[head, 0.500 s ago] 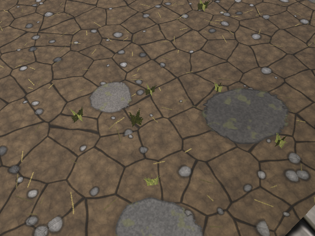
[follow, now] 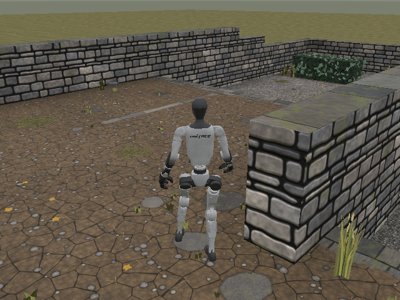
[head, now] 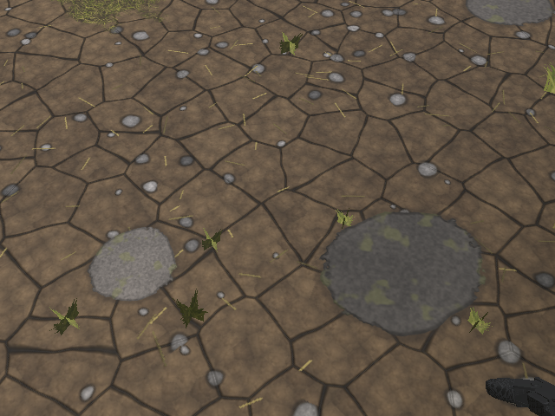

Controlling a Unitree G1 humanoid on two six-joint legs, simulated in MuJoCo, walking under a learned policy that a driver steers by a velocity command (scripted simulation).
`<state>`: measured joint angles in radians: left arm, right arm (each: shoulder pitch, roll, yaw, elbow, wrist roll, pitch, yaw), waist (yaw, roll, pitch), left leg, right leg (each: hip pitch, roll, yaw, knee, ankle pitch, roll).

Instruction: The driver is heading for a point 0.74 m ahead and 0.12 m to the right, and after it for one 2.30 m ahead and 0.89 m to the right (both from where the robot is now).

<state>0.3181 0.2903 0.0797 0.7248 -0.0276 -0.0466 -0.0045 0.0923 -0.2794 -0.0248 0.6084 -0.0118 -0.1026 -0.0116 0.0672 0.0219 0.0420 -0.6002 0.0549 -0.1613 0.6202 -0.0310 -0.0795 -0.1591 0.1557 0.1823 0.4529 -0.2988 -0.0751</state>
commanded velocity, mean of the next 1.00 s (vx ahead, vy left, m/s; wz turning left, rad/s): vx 0.50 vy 0.00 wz -0.36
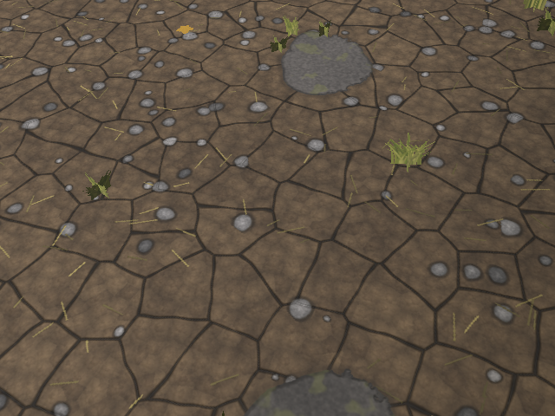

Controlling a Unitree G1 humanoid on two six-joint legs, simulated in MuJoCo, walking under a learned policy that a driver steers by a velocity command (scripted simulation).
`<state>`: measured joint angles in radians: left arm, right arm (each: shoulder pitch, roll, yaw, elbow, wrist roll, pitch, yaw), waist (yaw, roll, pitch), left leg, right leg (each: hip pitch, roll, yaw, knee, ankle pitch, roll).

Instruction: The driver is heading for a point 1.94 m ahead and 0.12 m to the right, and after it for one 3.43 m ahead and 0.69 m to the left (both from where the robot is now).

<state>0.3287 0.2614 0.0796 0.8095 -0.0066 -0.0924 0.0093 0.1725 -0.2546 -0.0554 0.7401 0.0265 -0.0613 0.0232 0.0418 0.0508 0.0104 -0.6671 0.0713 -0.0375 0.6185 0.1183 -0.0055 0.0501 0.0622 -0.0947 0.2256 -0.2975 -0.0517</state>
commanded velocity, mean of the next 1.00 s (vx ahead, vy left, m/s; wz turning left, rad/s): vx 0.11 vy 0.00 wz -0.08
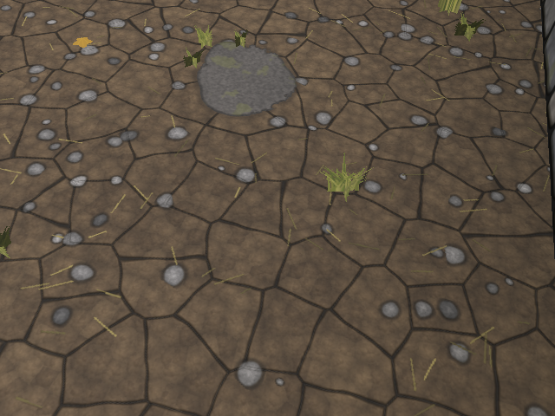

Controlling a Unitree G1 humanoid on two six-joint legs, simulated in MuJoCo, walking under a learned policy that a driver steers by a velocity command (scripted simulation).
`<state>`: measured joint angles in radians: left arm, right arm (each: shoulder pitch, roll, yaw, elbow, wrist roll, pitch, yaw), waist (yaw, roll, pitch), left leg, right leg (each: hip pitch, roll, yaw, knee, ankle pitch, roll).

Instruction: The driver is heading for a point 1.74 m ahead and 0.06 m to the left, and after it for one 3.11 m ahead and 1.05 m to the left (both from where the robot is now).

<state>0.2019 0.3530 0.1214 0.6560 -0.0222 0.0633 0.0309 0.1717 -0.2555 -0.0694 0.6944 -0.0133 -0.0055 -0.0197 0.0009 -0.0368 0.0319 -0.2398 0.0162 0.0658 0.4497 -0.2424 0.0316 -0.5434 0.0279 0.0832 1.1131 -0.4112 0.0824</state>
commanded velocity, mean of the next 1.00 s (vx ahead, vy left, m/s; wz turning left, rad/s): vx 0.17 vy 0.00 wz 0.02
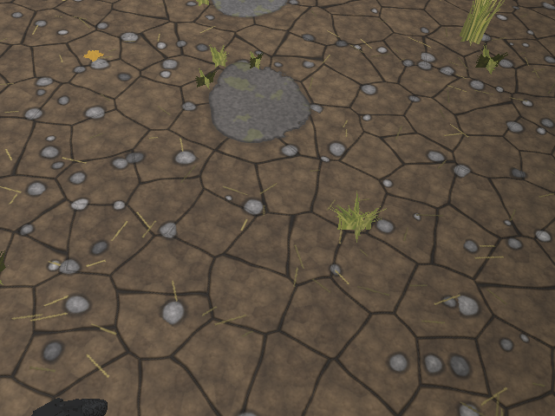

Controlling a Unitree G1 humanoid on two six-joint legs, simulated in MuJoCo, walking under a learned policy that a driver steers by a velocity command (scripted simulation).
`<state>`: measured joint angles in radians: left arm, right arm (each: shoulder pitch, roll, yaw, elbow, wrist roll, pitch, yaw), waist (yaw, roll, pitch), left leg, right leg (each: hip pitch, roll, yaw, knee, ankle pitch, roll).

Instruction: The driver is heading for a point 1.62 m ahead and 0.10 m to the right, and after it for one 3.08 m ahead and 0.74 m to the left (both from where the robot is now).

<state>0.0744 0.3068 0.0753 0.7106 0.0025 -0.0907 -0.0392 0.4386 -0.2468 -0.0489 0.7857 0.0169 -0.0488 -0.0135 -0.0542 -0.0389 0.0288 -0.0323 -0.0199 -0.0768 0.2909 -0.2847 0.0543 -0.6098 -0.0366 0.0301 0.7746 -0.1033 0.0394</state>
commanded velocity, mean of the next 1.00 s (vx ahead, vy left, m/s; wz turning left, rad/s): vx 0.49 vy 0.00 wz -0.03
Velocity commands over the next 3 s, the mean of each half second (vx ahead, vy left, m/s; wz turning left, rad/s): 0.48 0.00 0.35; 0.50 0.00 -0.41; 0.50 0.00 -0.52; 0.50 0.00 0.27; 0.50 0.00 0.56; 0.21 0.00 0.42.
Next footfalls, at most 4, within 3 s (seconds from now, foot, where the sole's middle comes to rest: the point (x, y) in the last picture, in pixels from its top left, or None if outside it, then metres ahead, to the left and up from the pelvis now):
0.20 right None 0.30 -0.13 -0.79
0.64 left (175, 405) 0.50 0.18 -0.79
1.16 right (275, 297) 0.79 -0.07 -0.79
1.68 left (240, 198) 1.13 0.02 -0.79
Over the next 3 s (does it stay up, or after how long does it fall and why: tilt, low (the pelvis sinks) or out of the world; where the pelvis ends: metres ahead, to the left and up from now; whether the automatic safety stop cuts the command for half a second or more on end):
stays up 1.54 -0.05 -0.01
